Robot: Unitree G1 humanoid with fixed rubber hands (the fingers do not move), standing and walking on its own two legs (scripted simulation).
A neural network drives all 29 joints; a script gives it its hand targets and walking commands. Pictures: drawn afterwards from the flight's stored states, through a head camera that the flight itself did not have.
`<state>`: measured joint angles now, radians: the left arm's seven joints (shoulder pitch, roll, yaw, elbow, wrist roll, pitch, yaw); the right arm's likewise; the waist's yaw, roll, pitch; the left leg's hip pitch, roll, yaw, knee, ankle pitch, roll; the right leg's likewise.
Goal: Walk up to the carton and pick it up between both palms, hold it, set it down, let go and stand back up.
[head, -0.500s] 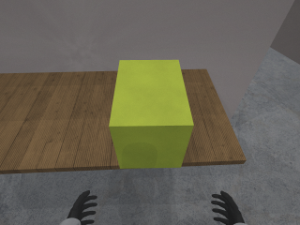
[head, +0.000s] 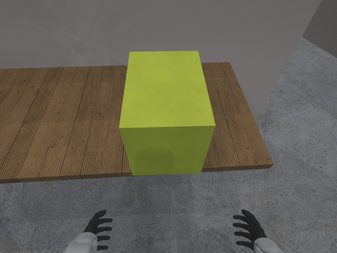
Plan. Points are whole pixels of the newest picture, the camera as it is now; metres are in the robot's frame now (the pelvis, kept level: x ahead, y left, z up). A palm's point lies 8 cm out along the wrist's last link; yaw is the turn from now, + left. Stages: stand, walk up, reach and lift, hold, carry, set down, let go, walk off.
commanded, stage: set down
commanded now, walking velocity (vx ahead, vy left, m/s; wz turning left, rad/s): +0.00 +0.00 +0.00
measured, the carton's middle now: (165, 113) +0.50 +0.03 +0.00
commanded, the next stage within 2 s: let go in 0.74 s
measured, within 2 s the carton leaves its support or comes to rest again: neither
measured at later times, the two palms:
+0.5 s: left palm (96, 236) +0.18 +0.21 -0.12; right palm (254, 241) +0.17 -0.20 -0.13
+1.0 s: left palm (93, 223) +0.21 +0.21 -0.09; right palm (267, 230) +0.19 -0.23 -0.10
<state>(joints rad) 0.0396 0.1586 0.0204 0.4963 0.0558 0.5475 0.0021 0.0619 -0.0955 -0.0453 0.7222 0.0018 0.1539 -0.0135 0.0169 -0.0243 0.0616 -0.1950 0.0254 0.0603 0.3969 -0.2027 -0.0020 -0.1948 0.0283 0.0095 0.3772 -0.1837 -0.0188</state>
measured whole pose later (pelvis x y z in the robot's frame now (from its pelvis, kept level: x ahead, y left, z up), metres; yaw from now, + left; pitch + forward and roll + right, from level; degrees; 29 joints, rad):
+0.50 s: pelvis +0.00 +0.00 -0.01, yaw +0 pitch +3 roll +0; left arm -0.12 0.12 0.09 0.68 0.12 0.63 0.01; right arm -0.12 -0.10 -0.07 0.99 -0.03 0.13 -0.01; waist -0.02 -0.01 0.08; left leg -0.30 0.03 0.05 0.47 -0.23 0.00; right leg -0.29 0.03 0.00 0.45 -0.21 -0.02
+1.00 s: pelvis +0.02 +0.00 +0.00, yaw -1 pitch +1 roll +0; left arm 0.03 0.15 0.05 0.40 0.11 0.61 -0.02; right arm -0.01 -0.16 -0.04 0.79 0.03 0.15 0.00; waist 0.00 -0.03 0.08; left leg -0.16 0.04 0.07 0.36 -0.21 -0.01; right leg -0.16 0.04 0.02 0.32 -0.18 -0.03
